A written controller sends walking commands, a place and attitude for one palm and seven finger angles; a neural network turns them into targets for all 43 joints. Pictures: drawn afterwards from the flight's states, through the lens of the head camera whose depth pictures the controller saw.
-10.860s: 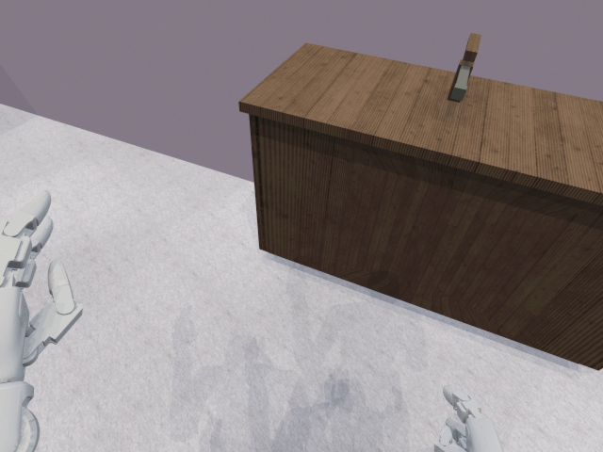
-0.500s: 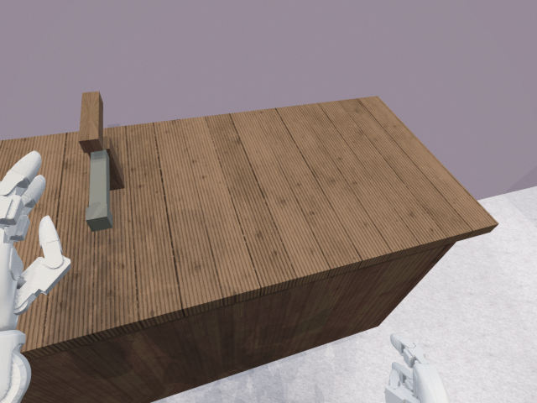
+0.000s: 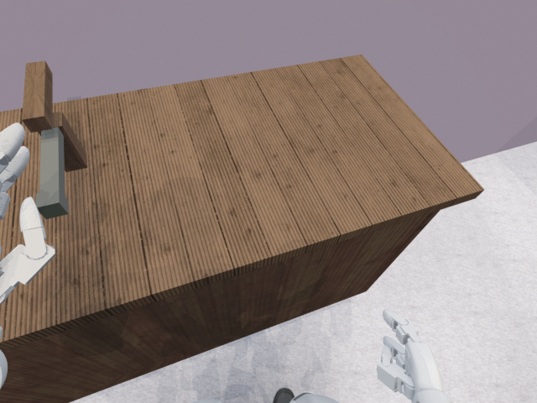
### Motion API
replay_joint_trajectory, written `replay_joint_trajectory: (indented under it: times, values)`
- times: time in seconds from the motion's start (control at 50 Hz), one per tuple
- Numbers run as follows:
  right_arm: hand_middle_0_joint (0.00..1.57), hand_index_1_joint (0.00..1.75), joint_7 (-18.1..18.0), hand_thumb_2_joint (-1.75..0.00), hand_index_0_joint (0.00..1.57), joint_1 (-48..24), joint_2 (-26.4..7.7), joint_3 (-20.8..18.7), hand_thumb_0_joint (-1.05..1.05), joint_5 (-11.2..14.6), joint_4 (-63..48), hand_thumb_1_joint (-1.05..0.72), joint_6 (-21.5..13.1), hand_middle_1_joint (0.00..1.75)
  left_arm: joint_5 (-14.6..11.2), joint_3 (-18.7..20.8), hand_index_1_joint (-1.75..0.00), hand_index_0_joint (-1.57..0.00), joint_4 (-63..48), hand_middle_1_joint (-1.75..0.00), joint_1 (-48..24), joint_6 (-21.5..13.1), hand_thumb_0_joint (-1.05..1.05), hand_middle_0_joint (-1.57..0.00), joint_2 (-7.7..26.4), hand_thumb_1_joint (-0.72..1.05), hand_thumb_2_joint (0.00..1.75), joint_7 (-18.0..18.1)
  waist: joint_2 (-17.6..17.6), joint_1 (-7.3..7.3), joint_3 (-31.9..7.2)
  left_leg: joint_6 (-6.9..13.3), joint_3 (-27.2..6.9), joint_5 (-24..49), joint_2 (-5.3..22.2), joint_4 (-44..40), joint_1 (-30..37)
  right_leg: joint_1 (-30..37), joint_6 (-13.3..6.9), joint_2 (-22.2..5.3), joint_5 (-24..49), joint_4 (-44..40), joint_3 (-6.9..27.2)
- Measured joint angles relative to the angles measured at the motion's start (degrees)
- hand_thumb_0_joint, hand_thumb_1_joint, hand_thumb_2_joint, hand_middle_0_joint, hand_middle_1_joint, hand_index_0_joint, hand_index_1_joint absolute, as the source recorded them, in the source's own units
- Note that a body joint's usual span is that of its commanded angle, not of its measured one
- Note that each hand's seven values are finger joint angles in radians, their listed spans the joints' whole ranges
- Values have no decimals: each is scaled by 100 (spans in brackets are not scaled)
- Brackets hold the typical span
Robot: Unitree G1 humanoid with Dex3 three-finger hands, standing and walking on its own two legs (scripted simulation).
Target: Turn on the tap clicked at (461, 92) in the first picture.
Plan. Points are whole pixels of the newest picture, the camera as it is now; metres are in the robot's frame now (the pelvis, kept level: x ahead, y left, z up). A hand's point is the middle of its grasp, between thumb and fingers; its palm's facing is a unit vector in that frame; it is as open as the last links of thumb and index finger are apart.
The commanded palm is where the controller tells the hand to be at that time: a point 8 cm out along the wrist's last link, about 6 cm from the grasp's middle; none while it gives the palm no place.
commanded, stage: come to a stop and stand still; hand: left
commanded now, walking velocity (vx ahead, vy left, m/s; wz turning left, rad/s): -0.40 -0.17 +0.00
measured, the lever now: (52, 204) +0.33 +0.33 +0.08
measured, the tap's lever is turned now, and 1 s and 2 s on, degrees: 0 0 0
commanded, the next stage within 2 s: look again from close up in 1.04 s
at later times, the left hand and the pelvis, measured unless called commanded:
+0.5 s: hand (61, 308) +0.18 +0.21 +0.17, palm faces +0.41 -0.82 -0.40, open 7.4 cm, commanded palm +0.11 +0.25 +0.18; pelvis -0.04 -0.04 +0.00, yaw +2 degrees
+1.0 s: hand (7, 355) +0.14 +0.24 +0.16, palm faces +0.43 -0.82 -0.37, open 7.4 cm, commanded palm +0.07 +0.27 +0.18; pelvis -0.07 -0.02 +0.00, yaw +4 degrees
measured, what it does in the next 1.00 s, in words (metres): steps on the spot: left foot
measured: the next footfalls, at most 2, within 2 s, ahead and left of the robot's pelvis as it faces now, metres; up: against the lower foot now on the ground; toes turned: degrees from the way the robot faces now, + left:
left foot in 0.46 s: -0.07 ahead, +0.07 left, +0.00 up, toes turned +8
right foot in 1.14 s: -0.01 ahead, -0.14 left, +0.00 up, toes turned +4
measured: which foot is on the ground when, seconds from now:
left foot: down 0.00-0.16, up 0.18-0.44, down 0.46-1.00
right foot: down 0.00-0.92, up 0.94-1.00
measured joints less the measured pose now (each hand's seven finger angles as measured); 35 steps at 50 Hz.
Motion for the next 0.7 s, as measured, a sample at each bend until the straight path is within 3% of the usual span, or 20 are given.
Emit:
replay_joint_trajectory:
  times: [0.1,0.16,0.22,0.28,0.38,0.46,0.48,0.54,0.64,0.7]
  values:
    - [20,30,-31,-90,21,-68,48,-43,1,-87,42,-90,-66,30,-14,169,-30,-21,-159,-30,135,-130,1,-21,92,89,90,-123,43,58,86,-120,-72,-131,133,404,-244,-193,-93,91,-122,305,-93]
    - [20,30,-42,-90,21,-59,-1,-54,1,-41,70,-90,-73,30,-40,192,-30,-21,-149,-30,121,-130,1,-22,36,89,90,-127,151,100,62,-204,-150,-231,258,697,-444,-292,-275,197,-125,387,-189]
    - [20,30,-48,-90,21,-28,-80,-76,1,35,181,-90,35,30,-58,31,-30,-22,-52,-30,73,3,1,-22,-141,89,90,-7,154,65,-49,-214,-399,-829,123,1396,-732,-300,-327,191,-15,198,-244]
    - [20,30,-100,-90,21,71,-123,-14,1,52,320,-90,169,30,-6,-96,-30,-22,84,-30,118,235,1,-22,-239,89,90,149,-57,-4,-211,-211,-386,-836,-26,1849,-752,-173,-262,70,185,-247,-208]
    - [20,30,-173,-90,21,318,-249,12,1,2,365,-90,183,30,125,-209,-30,-22,259,-30,364,435,1,-22,-235,89,90,342,-266,-121,-538,-97,-188,-679,-78,613,-6,-60,-240,-80,397,-736,-134]
    - [20,30,-170,-90,21,409,-488,-126,1,17,316,-90,111,30,198,-325,-30,-21,256,-30,260,399,1,-22,-243,89,90,374,56,-176,-554,62,-147,-342,92,-632,653,-31,-148,60,606,-812,-316]
    - [20,30,-169,-90,21,374,-491,-167,1,33,354,-90,114,30,209,-324,-30,-22,282,-30,184,362,1,-22,-215,89,90,371,77,-166,-491,2,-144,-135,118,-738,712,-21,-123,73,599,-774,-336]
    - [20,30,-124,-90,20,345,-430,-199,1,109,380,-90,205,30,213,-278,-30,-22,385,-30,113,328,1,-22,-168,89,90,339,22,-103,-382,-190,-59,-35,117,-681,837,107,66,72,520,-742,-243]
    - [20,30,-76,-90,20,517,-384,-183,1,179,233,-90,187,30,253,-249,-30,-21,513,-30,136,360,1,-22,-130,89,90,262,176,-132,-399,-181,-86,-180,101,-406,882,30,310,56,-284,-129,-153]
    - [20,30,-43,-90,20,552,-314,-152,1,170,304,-90,180,30,245,-191,-30,-21,638,-30,47,362,1,-22,-95,89,90,217,213,-112,-365,-181,-132,-385,33,-42,886,86,178,20,94,66,-91]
